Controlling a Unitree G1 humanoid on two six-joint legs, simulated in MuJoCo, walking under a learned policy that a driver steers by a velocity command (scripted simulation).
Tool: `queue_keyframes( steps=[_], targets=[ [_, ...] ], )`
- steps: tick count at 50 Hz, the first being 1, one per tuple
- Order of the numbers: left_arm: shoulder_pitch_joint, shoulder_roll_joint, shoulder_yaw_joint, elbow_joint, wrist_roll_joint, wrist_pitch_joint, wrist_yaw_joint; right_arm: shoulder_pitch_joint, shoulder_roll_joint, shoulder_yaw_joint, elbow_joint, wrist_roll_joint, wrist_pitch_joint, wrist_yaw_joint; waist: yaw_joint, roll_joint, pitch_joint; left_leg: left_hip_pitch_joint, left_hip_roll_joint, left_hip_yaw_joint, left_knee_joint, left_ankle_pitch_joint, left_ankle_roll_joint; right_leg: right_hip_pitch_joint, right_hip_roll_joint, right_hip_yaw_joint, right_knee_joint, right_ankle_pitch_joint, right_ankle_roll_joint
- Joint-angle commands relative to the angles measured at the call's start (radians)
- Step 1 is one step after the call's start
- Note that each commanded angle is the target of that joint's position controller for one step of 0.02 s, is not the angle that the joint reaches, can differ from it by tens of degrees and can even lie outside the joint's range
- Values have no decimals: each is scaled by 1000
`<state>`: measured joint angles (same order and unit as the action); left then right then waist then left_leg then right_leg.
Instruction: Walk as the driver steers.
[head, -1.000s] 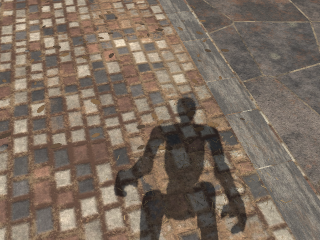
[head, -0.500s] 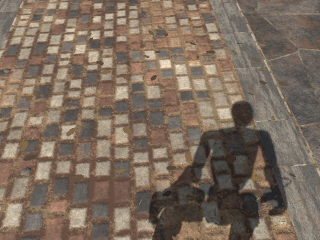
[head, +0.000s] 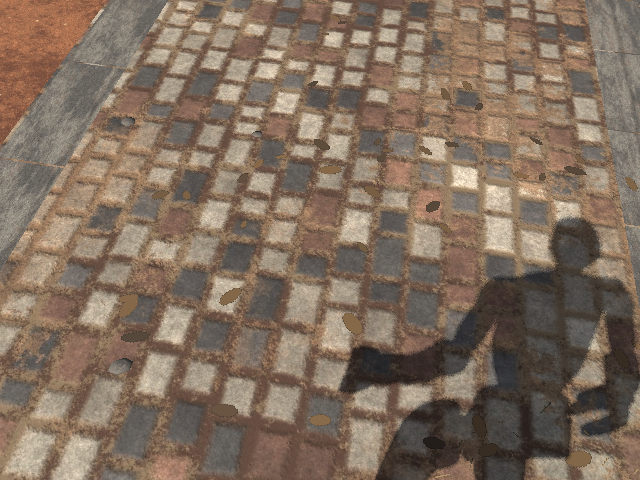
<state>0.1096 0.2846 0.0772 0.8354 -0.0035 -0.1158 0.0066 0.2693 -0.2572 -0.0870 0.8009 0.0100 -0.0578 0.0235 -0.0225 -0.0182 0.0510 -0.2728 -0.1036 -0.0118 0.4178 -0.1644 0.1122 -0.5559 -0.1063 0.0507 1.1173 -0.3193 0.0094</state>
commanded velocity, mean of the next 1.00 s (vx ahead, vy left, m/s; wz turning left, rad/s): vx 0.50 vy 0.00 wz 0.31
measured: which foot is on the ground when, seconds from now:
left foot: down 0.00-0.32, up 0.34-0.78, down 0.80-1.00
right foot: up 0.00-0.28, down 0.30-0.82, up 0.84-1.00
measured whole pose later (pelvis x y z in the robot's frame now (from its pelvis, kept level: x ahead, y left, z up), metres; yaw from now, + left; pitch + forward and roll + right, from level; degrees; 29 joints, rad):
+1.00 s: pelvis +0.51 +0.10 +0.00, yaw +15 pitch +1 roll +1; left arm 0.25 0.32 0.07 0.85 -0.04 -0.05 -0.01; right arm 0.25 -0.25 -0.06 0.74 -0.01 -0.09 0.02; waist -0.01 -0.05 0.02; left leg -0.24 0.00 0.12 0.40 -0.19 0.04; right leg -0.56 -0.10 0.04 1.15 -0.31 0.00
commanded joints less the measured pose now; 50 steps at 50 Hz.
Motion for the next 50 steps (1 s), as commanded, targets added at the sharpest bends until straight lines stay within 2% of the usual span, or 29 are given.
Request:
queue_keyframes(
  steps=[1,6,10,13,14,15,16,17,18,19,20,21,22,23,27,30,33,36,38,39,40,41,42,43,44,45,46,47,50],
  targets=[
    [6,76,21,-59,18,13,8,-15,-165,-37,-82,3,-24,-24,35,35,-82,74,260,-280,-206,265,185,-77,-12,5,-143,119,37],
    [-167,44,2,-116,7,4,-7,51,-168,-37,-71,10,-13,-40,-32,97,-42,36,195,-230,-189,132,114,-14,65,-9,-506,403,45],
    [-225,75,5,-154,-5,-11,-25,102,-162,-36,-53,16,-3,-42,-54,115,-39,114,231,-315,-111,89,99,17,92,14,-614,392,25],
    [-176,109,16,-153,-8,-29,-34,95,-166,-38,-61,12,9,-50,-18,154,-53,174,255,-395,-20,131,82,91,106,14,-654,265,-7],
    [-98,125,26,-133,-6,-35,-32,76,-155,-33,-71,12,12,-51,26,164,-81,166,229,-393,38,187,64,197,116,-6,-692,265,-29],
    [21,161,41,-110,9,-41,-26,58,-118,-19,-87,7,10,-47,84,144,-173,109,174,-351,192,222,31,401,59,32,-678,278,-72],
    [193,222,55,-96,19,-37,-18,64,-69,1,-114,-14,7,-45,144,15,-327,-47,96,-248,487,20,-14,682,-124,217,-653,239,-131],
    [252,274,68,-56,24,-23,-26,224,-29,13,-139,27,-3,-43,56,-371,-420,-407,-4,-169,778,-456,-69,949,-325,708,-770,8,-287],
    [211,161,42,-83,0,-17,-29,201,-146,-5,-106,38,-1,-47,82,-218,-322,-517,83,-197,896,-411,-80,890,-312,713,-809,-191,-256],
    [165,103,27,-96,-4,-7,-23,88,-191,-18,-121,28,5,-45,108,-115,-197,-540,116,-165,910,-313,-84,758,-268,534,-820,-165,-209],
    [114,95,19,-102,7,1,-21,39,-178,-18,-132,18,11,-46,86,-42,-127,-498,153,-135,886,-240,-89,623,-226,411,-841,-40,-188],
    [85,78,13,-95,12,5,-20,8,-163,-21,-145,8,12,-42,68,-39,-74,-475,181,-133,836,-197,-90,529,-191,326,-865,53,-185],
    [75,73,10,-90,19,4,-17,18,-142,-20,-150,14,16,-35,44,-68,-63,-427,208,-129,807,-171,-87,468,-167,253,-889,108,-176],
    [74,71,11,-83,16,0,-17,26,-121,-17,-153,22,22,-32,37,-87,-59,-408,218,-114,782,-161,-88,443,-153,201,-915,139,-179],
    [95,119,28,-57,8,-10,-13,-30,-86,-6,-195,15,34,-28,37,-55,-44,-470,241,-97,663,-64,-109,450,-170,63,-966,298,-212],
    [127,130,27,-37,5,-3,-16,-88,-59,9,-206,10,22,-17,57,-32,-39,-428,224,-79,483,73,-106,454,-137,-31,-975,371,-205],
    [169,153,26,-14,-19,13,-20,-201,-41,25,-232,3,2,1,85,-29,0,-361,198,5,289,145,-99,452,-114,-65,-971,373,-199],
    [225,190,30,11,-32,32,-23,-276,-62,23,-260,12,-12,15,97,-51,21,-331,170,22,180,88,-92,519,-155,-20,-931,408,-195],
    [226,209,33,24,-37,44,-19,-237,-102,8,-255,13,-20,18,52,-82,-6,-237,141,26,111,36,-71,555,-173,0,-858,504,-173],
    [210,209,30,27,-41,48,-16,-144,-131,-9,-229,8,-23,14,-13,-83,-61,-80,113,47,56,66,-49,536,-149,-28,-752,631,-148],
    [218,177,17,28,-35,46,-14,4,-184,-36,-183,-1,-22,3,-83,-70,-163,164,116,41,64,103,-22,452,-95,-66,-570,658,-114],
    [216,97,-14,-5,1,39,-16,187,-271,-61,-158,-21,-15,-16,-147,64,-336,481,344,-191,115,166,48,226,-31,-110,-234,325,-61],
    [322,4,-40,-22,-12,21,-18,180,-319,-59,-163,-35,-11,-18,-69,304,-462,671,554,-620,-13,-6,180,-82,114,-36,60,-280,-18],
    [263,122,-9,-8,-42,15,-21,170,-227,-37,-164,-29,-13,-13,-109,194,-402,600,527,-620,-68,-99,164,-174,74,62,172,-269,-21],
    [199,143,1,-35,-52,16,-22,121,-183,-21,-154,-16,-17,-12,-92,184,-255,492,492,-459,-84,-76,129,-239,34,43,184,-189,-27],
    [169,132,1,-35,-41,21,-18,59,-147,-9,-150,-11,-22,-9,-60,133,-185,369,447,-354,-115,-31,106,-211,-3,30,149,-105,-26],
    [162,126,6,-35,-29,32,-15,4,-118,-3,-146,-13,-28,-5,-25,141,-131,264,413,-270,-156,4,93,-171,-27,31,103,-41,-21],
    [189,111,9,-25,-30,48,-15,-33,-97,1,-143,-18,-37,-4,8,152,-107,189,390,-203,-198,32,82,-110,-45,41,83,5,-17],
    [182,62,3,-36,-30,81,-13,-65,-102,-9,-116,-25,-60,-12,42,112,-60,113,389,-81,-273,133,90,-96,-49,46,38,84,2]
  ],
)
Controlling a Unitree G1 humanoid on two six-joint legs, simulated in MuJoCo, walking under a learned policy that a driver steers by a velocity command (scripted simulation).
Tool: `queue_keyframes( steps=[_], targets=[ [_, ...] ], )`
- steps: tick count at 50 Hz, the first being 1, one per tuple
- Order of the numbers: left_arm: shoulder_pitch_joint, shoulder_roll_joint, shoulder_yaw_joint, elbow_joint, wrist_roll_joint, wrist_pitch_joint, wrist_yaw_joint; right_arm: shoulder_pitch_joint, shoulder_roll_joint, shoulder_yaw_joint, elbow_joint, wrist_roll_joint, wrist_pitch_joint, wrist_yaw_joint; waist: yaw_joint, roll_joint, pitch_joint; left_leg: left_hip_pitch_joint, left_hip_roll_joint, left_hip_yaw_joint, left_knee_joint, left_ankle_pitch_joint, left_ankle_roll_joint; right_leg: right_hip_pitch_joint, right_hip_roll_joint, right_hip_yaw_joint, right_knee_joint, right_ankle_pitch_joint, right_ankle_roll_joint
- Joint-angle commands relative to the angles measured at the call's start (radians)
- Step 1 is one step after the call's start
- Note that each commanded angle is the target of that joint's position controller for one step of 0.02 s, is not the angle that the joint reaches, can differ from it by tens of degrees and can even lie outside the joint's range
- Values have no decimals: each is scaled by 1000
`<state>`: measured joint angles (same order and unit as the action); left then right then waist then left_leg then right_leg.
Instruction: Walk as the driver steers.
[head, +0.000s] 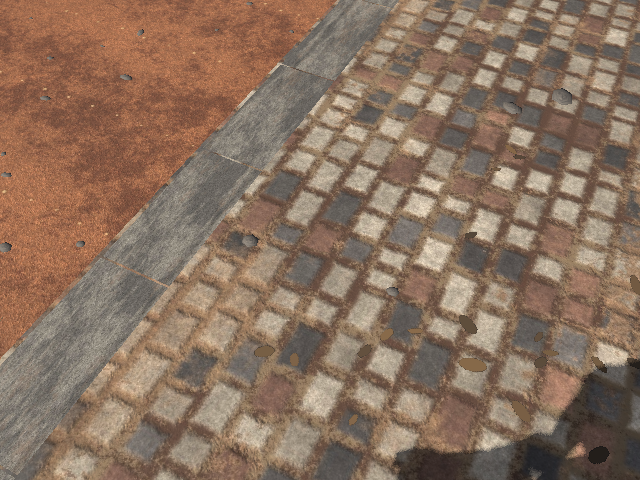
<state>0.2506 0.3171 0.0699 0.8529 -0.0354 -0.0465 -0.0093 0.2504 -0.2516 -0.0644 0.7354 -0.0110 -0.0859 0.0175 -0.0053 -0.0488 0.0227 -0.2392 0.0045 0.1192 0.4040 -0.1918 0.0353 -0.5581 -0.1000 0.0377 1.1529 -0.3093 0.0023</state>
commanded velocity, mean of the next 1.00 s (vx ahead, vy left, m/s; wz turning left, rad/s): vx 0.22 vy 0.00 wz -0.55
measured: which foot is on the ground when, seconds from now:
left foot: down 0.00-0.34, up 0.36-0.80, down 0.82-1.00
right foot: up 0.00-0.30, down 0.32-0.82, up 0.84-1.00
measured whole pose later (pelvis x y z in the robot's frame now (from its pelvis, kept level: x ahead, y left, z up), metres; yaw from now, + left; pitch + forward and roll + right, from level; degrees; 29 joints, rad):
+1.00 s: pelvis +0.33 -0.06 +0.00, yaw -36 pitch +2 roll +0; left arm 0.16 0.35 0.10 0.64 -0.02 0.07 0.02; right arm 0.15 -0.26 -0.06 0.69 -0.02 -0.01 -0.03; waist -0.01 -0.04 0.04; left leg -0.31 0.03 0.01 0.48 -0.21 0.00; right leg -0.53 0.06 0.08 1.14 -0.46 0.08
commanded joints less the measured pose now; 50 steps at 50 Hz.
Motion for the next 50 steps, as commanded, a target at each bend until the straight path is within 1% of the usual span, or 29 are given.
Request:
queue_keyframes(
  steps=[1,6,11,13,14,15,16,17,18,19,20,21,22,23,25,28,31,34,37,39,40,41,42,43,44,45,46,47,50],
  targets=[
    [20,25,11,-63,5,16,4,-43,-115,-35,-40,-7,-35,-12,26,127,-18,83,281,-176,-269,182,166,-118,-55,66,-28,110,14],
    [-113,-1,-1,-109,14,12,-22,-8,-156,-50,-3,-4,-27,-32,-11,101,32,125,257,-9,-284,212,135,-128,-34,21,-307,334,10],
    [-248,5,-8,-177,15,12,-50,56,-196,-68,36,22,0,-37,-57,91,79,262,300,58,-239,251,111,-148,-14,-52,-463,272,-39],
    [-235,28,4,-195,23,11,-59,30,-220,-73,35,29,20,-43,-28,113,61,297,298,90,-117,587,86,-81,38,-110,-499,187,-68],
    [-179,50,17,-191,26,11,-59,19,-237,-77,30,36,31,-48,5,136,10,307,288,99,-10,797,69,7,85,-147,-499,145,-85],
    [-54,89,40,-164,23,9,-57,0,-242,-77,24,44,41,-52,74,131,-62,286,258,116,163,895,41,163,137,-171,-550,179,-109],
    [79,153,73,-132,26,10,-40,8,-222,-67,21,48,38,-51,141,96,-142,178,205,133,388,773,-14,399,166,-144,-633,341,-144],
    [120,265,94,-124,28,20,-13,50,-113,-34,-11,-9,26,-47,90,-147,-217,-125,112,120,729,-36,-83,676,-49,157,-591,781,-212],
    [60,314,91,-187,49,12,-20,158,-83,-10,-36,-11,4,-37,16,-226,-443,-396,-66,-84,1055,-543,-134,922,-294,681,-667,821,-467],
    [74,240,74,-205,41,10,-32,44,-179,-31,-30,22,-9,-31,104,-17,-476,-433,-12,-224,1074,-486,-111,895,-259,601,-725,802,-419],
    [30,195,63,-200,30,3,-33,-24,-173,-28,-58,40,-11,-35,86,-7,-341,-477,21,-209,1011,-399,-89,781,-213,455,-730,749,-376],
    [-25,155,54,-200,15,2,-28,-37,-161,-26,-42,23,-4,-50,48,62,-224,-474,61,-198,932,-324,-89,632,-155,365,-743,700,-326],
    [-67,125,46,-208,13,6,-20,-38,-176,-34,-40,7,9,-62,20,39,-173,-428,84,-201,873,-277,-90,507,-129,316,-765,680,-308],
    [-89,119,42,-221,29,11,-14,-24,-185,-39,-40,6,26,-63,-9,12,-158,-356,89,-206,850,-249,-88,408,-108,293,-792,680,-299],
    [-104,133,48,-230,42,12,-7,0,-159,-35,-41,1,46,-66,-32,-1,-162,-305,70,-195,788,-223,-99,322,-88,257,-806,737,-301],
    [-93,154,54,-230,32,24,13,-30,-135,-25,-52,-6,56,-72,-28,-11,-181,-320,44,-195,658,-153,-122,310,-63,239,-793,729,-284],
    [-99,154,53,-240,21,50,33,-90,-131,-20,-67,-2,64,-67,-8,-38,-182,-316,26,-211,529,-62,-135,307,-34,265,-791,496,-245],
    [-102,154,53,-251,24,68,41,-147,-132,-18,-85,6,63,-57,14,-72,-148,-291,2,-225,407,-38,-135,294,-20,325,-791,287,-224],
    [-97,149,52,-259,25,76,37,-159,-142,-22,-94,9,48,-46,23,-101,-137,-240,-25,-229,298,-89,-122,323,-23,390,-738,326,-219],
    [-111,141,48,-270,18,81,35,-129,-146,-27,-92,12,35,-37,4,-114,-142,-169,-35,-223,161,-68,-101,353,-12,433,-688,395,-199],
    [-128,132,44,-278,11,85,37,-93,-148,-31,-81,13,29,-33,-23,-114,-136,-90,-28,-211,24,34,-83,339,14,433,-655,377,-170],
    [-109,101,35,-285,15,87,39,-68,-187,-43,-78,4,25,-35,-19,-69,-148,26,71,-271,-37,150,-45,276,59,404,-586,240,-123],
    [-32,41,20,-288,30,85,37,-94,-262,-57,-98,-13,34,-44,49,184,-169,141,297,-461,-32,428,57,148,187,239,-371,-153,-58],
    [-46,104,36,-316,26,74,34,-65,-266,-61,-82,-42,44,-39,38,376,-142,155,423,-677,-62,565,230,-44,254,117,-175,-388,-6],
    [-22,181,61,-289,29,70,33,-77,-214,-49,-100,-30,44,-38,26,264,-142,155,417,-623,-45,553,251,-70,189,128,-2,-342,26],
    [-27,191,70,-267,19,79,33,-100,-171,-39,-106,-18,47,-42,26,193,-131,147,349,-502,-22,517,204,-78,172,116,56,-271,47],
    [-22,166,68,-252,13,94,36,-126,-151,-33,-114,-6,53,-44,32,164,-114,138,291,-412,-12,474,165,-80,157,101,84,-227,70],
    [-32,144,62,-259,13,104,35,-140,-151,-32,-114,3,59,-48,28,169,-97,127,274,-370,-17,456,156,-92,144,87,93,-181,85],
    [-96,72,39,-293,5,108,27,-114,-169,-39,-106,-8,78,-60,-6,220,-92,128,232,-268,-46,427,163,-53,129,9,-46,-126,102]
  ],
)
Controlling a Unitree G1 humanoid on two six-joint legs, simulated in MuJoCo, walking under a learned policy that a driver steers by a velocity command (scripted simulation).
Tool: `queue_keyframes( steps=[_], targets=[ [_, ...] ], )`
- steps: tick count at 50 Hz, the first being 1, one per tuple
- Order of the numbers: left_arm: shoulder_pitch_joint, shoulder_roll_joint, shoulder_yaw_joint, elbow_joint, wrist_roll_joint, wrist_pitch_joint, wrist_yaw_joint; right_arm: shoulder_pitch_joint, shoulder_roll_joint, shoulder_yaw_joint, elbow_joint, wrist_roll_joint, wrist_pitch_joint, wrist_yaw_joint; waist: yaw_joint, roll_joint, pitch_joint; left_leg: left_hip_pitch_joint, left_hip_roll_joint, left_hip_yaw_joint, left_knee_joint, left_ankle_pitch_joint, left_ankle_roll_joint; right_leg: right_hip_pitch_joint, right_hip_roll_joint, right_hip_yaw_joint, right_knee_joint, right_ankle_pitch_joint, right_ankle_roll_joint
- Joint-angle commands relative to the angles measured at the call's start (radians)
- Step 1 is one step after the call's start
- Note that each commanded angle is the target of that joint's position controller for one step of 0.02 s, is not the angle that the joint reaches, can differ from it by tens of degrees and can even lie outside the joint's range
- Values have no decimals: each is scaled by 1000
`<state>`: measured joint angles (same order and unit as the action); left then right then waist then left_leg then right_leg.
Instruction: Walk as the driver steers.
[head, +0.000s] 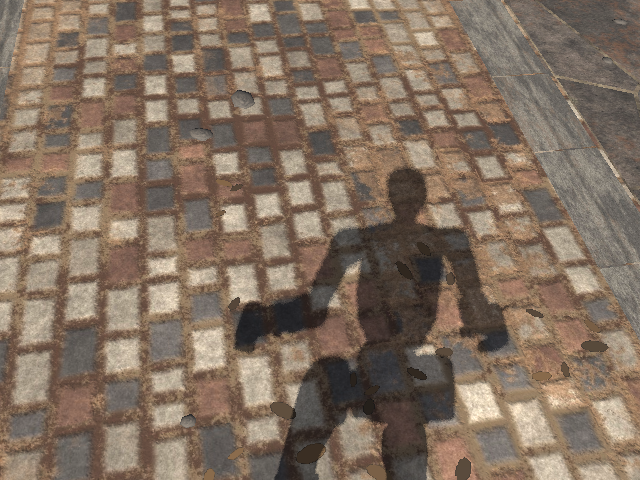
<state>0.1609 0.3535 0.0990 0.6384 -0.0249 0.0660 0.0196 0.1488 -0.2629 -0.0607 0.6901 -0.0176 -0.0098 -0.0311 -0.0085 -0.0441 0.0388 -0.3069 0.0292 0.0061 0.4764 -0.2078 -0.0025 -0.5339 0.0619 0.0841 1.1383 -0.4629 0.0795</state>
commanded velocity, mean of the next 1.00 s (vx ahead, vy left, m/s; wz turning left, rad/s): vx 0.21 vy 0.00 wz -0.13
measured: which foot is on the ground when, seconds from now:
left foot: down 0.00-0.20, up 0.22-0.54, down 0.56-1.00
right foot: up 0.00-0.18, down 0.20-0.58, up 0.60-0.98, down 1.00-1.00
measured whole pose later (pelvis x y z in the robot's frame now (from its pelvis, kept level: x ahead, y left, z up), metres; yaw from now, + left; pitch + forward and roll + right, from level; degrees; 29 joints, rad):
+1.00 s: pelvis +0.18 -0.08 -0.02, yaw -5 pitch +2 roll +0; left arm 0.02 0.27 0.04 0.66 -0.02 -0.07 -0.05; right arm 0.46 -0.30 -0.06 0.89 0.02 -0.05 -0.01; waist -0.09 0.00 0.03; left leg 0.12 0.05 0.02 0.33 -0.46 -0.03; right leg -0.49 -0.01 -0.04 0.52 -0.07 -0.06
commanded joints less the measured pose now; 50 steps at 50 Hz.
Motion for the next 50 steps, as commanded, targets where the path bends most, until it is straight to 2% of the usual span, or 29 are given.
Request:
queue_keyframes(
  steps=[1,3,6,9,10,11,12,13,16,18,19,20,22,24,27,28,29,30,31,32,33,34,36,41,45,47,48,49,50],
  targets=[
    [-23,24,4,-89,-1,-7,-3,-3,-167,-45,-56,-2,6,-13,-13,225,-123,209,216,-146,-115,454,210,-50,-40,-44,-91,19,25],
    [-33,7,-6,-97,9,-10,-9,-11,-187,-52,-53,5,12,-8,-19,240,-152,198,228,-123,-108,459,218,50,-53,-62,-226,9,12],
    [-18,24,-4,-90,12,-10,-18,-10,-202,-55,-41,22,13,6,-23,261,-157,186,250,-131,-98,416,223,158,-48,-95,-400,50,-14],
    [56,19,-1,-52,18,-13,-27,-6,-175,-39,-16,47,13,12,22,223,-134,95,211,-96,-32,270,148,369,-24,-124,-756,303,-82],
    [65,51,2,-59,25,-15,-21,44,-132,-24,2,30,6,18,9,129,-157,0,166,-52,39,120,65,504,-109,-5,-791,442,-115],
    [57,138,13,-81,34,-12,-5,75,-64,3,-17,-28,-5,32,-41,-170,-184,-168,59,57,239,-270,-40,607,-351,253,-752,783,-208],
    [49,90,-3,-75,64,-29,-15,-20,-108,-10,-40,-9,-3,17,29,-201,-168,-179,41,-16,328,-421,-64,434,-422,317,-793,694,-354],
    [19,64,-12,-70,70,-48,-21,-42,-160,-26,-33,12,4,9,27,-139,-117,-172,50,-38,414,-400,-72,390,-375,278,-819,605,-358],
    [-55,45,-21,-42,43,-74,-17,16,-152,-36,18,8,28,-5,-5,-117,-79,-159,53,-60,460,-278,-90,361,-289,168,-809,611,-290],
    [-64,19,-30,-26,42,-73,-11,42,-118,-27,34,14,25,-1,-19,-100,-96,-94,46,-48,416,-230,-98,350,-254,113,-789,675,-282],
    [-49,2,-34,-14,39,-71,-9,46,-97,-18,41,15,22,3,-9,-97,-120,-68,45,-34,349,-205,-96,368,-238,103,-802,563,-278],
    [-26,9,-31,-1,35,-67,-8,22,-88,-11,39,18,19,7,15,-104,-112,-60,35,-14,293,-191,-91,376,-233,119,-827,389,-280],
    [24,73,-11,20,24,-57,-7,-26,-116,-14,25,30,9,11,57,-128,-55,-100,4,22,246,-224,-68,381,-257,211,-891,39,-303],
    [42,86,-7,32,16,-58,-4,-31,-131,-16,22,40,-8,17,60,-120,-11,-114,4,19,180,-253,-27,376,-292,284,-921,-97,-312],
    [-1,72,-11,37,-3,-63,-3,77,-106,-13,81,35,-41,30,-10,-74,-8,103,-18,49,-46,-84,47,264,-257,241,-891,-99,-279],
    [-20,44,-18,34,2,-68,-5,141,-111,-16,111,29,-49,32,-39,-54,-29,227,-5,17,-68,-58,68,188,-220,202,-836,-67,-249],
    [-74,-20,-36,12,15,-78,-10,246,-144,-22,138,28,-56,29,-81,33,-53,365,105,-127,-115,-113,110,57,-154,115,-660,-24,-195],
    [-114,-64,-44,-35,18,-98,-13,302,-250,-50,156,27,-61,33,-82,278,-41,411,263,-411,-226,-322,208,-123,-5,-95,-404,-9,-119],
    [-149,19,-24,-50,6,-115,-12,293,-239,-49,140,16,-70,35,-109,274,37,385,378,-600,-318,-372,297,-260,-38,-60,-230,-131,-106],
    [-115,45,-10,-37,-11,-128,-19,249,-191,-34,127,14,-79,28,-74,205,71,384,362,-563,-317,-394,290,-314,-88,-11,-132,-70,-113],
    [-78,37,-10,-14,-12,-134,-27,222,-167,-27,117,19,-84,26,-55,189,67,407,314,-491,-319,-378,258,-342,-108,-14,-100,3,-118],
    [-80,35,-9,-11,-4,-138,-32,209,-167,-26,115,27,-85,27,-52,175,73,426,296,-436,-329,-304,237,-377,-129,-22,-103,76,-117],
    [-104,15,-11,-10,9,-144,-42,210,-147,-17,113,23,-80,26,-55,147,61,397,242,-308,-348,-107,205,-328,-148,-47,-160,194,-99],
    [-187,-52,-40,-34,6,-147,-61,233,-179,-21,116,26,-66,21,-81,156,55,248,161,-99,-360,126,180,-100,-110,-122,-452,411,-57],
    [-225,-18,-37,-57,-2,-148,-72,269,-206,-31,136,43,-62,23,-75,166,86,265,221,-102,-354,145,175,-32,-102,-110,-563,433,-90],
    [-187,14,-26,-53,-1,-150,-73,259,-219,-38,141,47,-56,22,-36,170,67,313,245,-97,-299,296,158,27,-89,-113,-593,392,-124],
    [-122,36,-14,-37,2,-150,-69,247,-228,-41,141,47,-52,20,9,173,21,324,234,-71,-211,479,143,123,-64,-133,-607,379,-145],
    [18,71,8,7,4,-147,-60,244,-217,-36,142,43,-46,18,82,157,-71,294,194,-26,-38,637,119,311,-34,-157,-616,373,-174],
    [194,113,29,53,3,-141,-48,248,-184,-22,132,29,-45,14,160,126,-191,144,149,4,202,557,83,582,-92,-94,-583,359,-208]
  ],
)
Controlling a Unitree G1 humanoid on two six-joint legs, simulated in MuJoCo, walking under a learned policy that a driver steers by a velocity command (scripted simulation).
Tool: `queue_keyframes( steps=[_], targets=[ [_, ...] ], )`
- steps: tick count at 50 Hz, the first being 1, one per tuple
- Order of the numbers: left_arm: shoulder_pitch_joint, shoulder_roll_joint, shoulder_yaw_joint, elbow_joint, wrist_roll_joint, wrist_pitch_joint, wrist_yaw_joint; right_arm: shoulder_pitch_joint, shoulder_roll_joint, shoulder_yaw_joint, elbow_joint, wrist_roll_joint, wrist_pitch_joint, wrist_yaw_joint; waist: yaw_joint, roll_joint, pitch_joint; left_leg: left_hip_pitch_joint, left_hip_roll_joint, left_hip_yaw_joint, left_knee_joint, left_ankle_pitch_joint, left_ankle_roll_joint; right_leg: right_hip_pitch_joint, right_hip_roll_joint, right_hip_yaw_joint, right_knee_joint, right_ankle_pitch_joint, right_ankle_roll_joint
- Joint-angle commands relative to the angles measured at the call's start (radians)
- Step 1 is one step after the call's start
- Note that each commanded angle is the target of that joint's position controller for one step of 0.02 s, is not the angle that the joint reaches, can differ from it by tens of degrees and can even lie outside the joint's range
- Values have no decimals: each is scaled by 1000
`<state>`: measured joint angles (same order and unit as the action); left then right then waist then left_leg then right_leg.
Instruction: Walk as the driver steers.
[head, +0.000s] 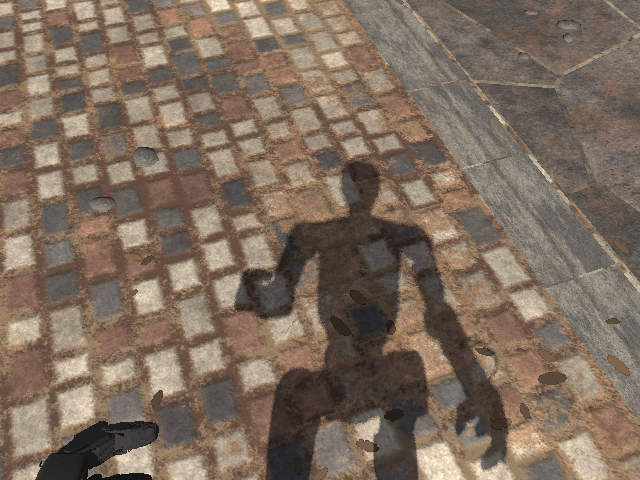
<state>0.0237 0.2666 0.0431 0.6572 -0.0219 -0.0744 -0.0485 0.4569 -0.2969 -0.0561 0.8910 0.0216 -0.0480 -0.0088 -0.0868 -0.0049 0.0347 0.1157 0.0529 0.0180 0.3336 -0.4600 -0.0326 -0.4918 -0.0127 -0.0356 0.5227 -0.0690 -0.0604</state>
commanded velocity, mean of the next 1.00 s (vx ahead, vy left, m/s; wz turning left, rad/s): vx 0.49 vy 0.00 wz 0.00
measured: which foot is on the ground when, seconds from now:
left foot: down 0.00-0.02, up 0.04-0.52, down 0.54-1.00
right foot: down 0.00-0.56, up 0.58-1.00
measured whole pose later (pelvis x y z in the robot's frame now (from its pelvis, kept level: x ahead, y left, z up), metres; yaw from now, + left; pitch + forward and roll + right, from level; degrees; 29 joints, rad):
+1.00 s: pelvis +0.56 +0.01 +0.02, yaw +0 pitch +2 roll +2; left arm 0.05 0.26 0.03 0.76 -0.01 -0.07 -0.03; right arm 0.36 -0.28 -0.05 0.88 0.02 -0.07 0.00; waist -0.08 -0.04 0.02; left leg 0.04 -0.05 0.05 0.22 -0.29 0.03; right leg -0.59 -0.08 0.02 0.54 0.04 -0.01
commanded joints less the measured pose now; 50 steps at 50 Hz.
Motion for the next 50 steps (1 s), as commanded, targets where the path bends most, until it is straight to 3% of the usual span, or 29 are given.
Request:
queue_keyframes(
  steps=[1,2,3,4,5,6,8,11,13,17,20,22,24,25,26,27,28,29,30,31,32,33,34,37,40,43,47,50],
  targets=[
    [440,313,104,54,27,4,28,39,-24,11,-107,-21,-18,-6,202,-192,-353,-636,-30,14,768,315,43,888,-296,492,-38,-264,-211],
    [442,255,83,57,18,0,21,27,-49,10,-97,-2,-44,-1,204,-279,-433,-753,-94,-139,942,-103,43,877,-375,833,-254,-458,-260],
    [352,198,61,54,11,-5,19,-65,-135,-16,-124,28,-58,8,192,-204,-244,-862,-28,-144,1007,-52,59,746,-350,709,-280,-515,-211],
    [289,167,51,48,10,-6,20,-140,-141,-15,-142,30,-65,11,168,-131,-139,-863,25,-108,980,33,77,605,-313,567,-285,-432,-183],
    [231,145,43,48,17,-8,17,-167,-125,-15,-145,10,-66,7,133,-66,-78,-827,63,-93,918,112,77,474,-268,461,-304,-322,-166],
    [192,117,35,43,28,-14,15,-150,-115,-20,-135,-1,-56,6,96,-79,-55,-768,96,-102,868,172,78,387,-226,381,-330,-233,-154],
    [169,108,36,52,27,-27,16,-110,-81,-14,-118,-3,-34,7,63,-97,-52,-700,110,-96,828,218,60,304,-202,307,-381,-143,-173],
    [198,129,40,85,22,-41,23,-186,-72,-12,-145,-16,-16,-1,64,-54,3,-773,117,-87,709,314,25,280,-193,224,-424,-50,-188],
    [229,140,41,103,20,-37,33,-257,-64,-9,-167,-21,-21,2,84,-37,21,-813,113,-81,583,426,10,308,-183,183,-431,-2,-181],
    [299,170,44,135,10,-24,45,-402,-33,7,-204,-13,-41,22,142,-29,45,-764,66,-31,329,594,12,344,-162,107,-433,28,-150],
    [361,180,47,169,3,-8,48,-483,-34,11,-237,-6,-48,41,171,-26,62,-784,46,-31,236,586,27,449,-200,109,-396,44,-147],
    [378,185,49,185,1,5,51,-510,-45,9,-257,-5,-52,54,167,-33,61,-799,35,-37,194,523,51,532,-233,119,-351,94,-135],
    [373,197,55,193,0,17,55,-484,-66,3,-258,-6,-53,61,140,-54,36,-748,14,-26,169,438,78,590,-251,122,-290,219,-116],
    [360,208,57,192,1,22,56,-434,-86,-6,-248,-7,-54,60,109,-72,-1,-667,-14,-3,165,395,96,604,-243,114,-226,376,-104],
    [339,209,56,190,4,29,58,-318,-117,-24,-217,-9,-54,55,41,-73,-76,-504,-50,32,143,396,124,590,-208,82,-81,542,-84],
    [341,180,42,181,14,32,62,-153,-168,-47,-173,-12,-51,44,-30,-52,-201,-232,-17,2,174,427,162,472,-157,44,138,506,-51],
    [442,78,9,147,26,17,56,-25,-274,-70,-156,-37,-48,35,-12,140,-379,189,248,-395,194,370,298,98,-32,4,534,126,13],
    [464,52,-3,167,15,-6,49,6,-228,-61,-138,-19,-45,40,-12,283,-474,319,354,-768,12,210,391,-132,88,110,751,-489,41],
    [373,161,24,147,-13,-25,42,-49,-163,-38,-146,-10,-44,39,-28,188,-333,228,320,-673,-24,114,336,-243,19,172,827,-473,25],
    [284,169,25,119,-27,-35,39,-117,-134,-30,-158,-14,-42,35,-10,128,-209,83,282,-524,-40,151,299,-263,-34,137,803,-389,14],
    [242,155,23,111,-14,-36,42,-179,-113,-22,-161,-21,-42,36,24,57,-119,-69,242,-419,-73,245,282,-236,-78,113,731,-310,16],
    [242,151,30,115,1,-27,45,-218,-83,-14,-167,-30,-48,37,57,62,-81,-167,205,-348,-104,321,266,-180,-112,117,663,-256,20],
    [268,133,28,125,5,-14,45,-236,-78,-12,-168,-35,-52,39,82,81,-72,-227,186,-309,-135,359,265,-124,-123,118,637,-224,27],
    [272,92,20,127,13,12,51,-229,-101,-20,-145,-25,-68,38,107,71,-44,-298,172,-215,-195,469,288,-116,-135,102,548,-164,59],
    [167,83,16,94,21,10,50,-195,-122,-26,-120,-22,-62,24,83,54,-9,-278,148,-141,-219,509,274,-173,-136,92,362,0,82],
    [61,60,6,71,17,-3,38,-159,-138,-28,-99,-15,-53,15,44,56,12,-273,115,-73,-225,492,240,-125,-102,57,157,157,80],
    [-50,67,3,34,7,-14,20,-83,-155,-34,-54,-5,-36,11,5,57,38,-160,162,-83,-191,471,235,-136,-75,52,34,168,63],
    [-66,94,11,14,9,-23,6,-71,-163,-40,-33,2,-18,4,28,66,37,-72,207,-126,-117,546,215,-119,-61,68,-23,62,28]
  ],
)
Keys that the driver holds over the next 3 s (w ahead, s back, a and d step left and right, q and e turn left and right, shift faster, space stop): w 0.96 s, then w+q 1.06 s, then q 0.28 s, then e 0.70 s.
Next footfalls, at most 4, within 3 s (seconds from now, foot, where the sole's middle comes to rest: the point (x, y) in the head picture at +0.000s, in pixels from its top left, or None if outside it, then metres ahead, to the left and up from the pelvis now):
0.54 left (255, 471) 0.48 0.12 -0.76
1.08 right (358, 331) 0.78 -0.12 -0.76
1.60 left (230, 257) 1.02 0.17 -0.76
2.10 right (248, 160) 1.37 0.12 -0.76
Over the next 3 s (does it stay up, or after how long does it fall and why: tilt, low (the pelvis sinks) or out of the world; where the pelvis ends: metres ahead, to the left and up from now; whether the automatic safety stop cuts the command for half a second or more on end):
stays up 1.27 0.19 0.02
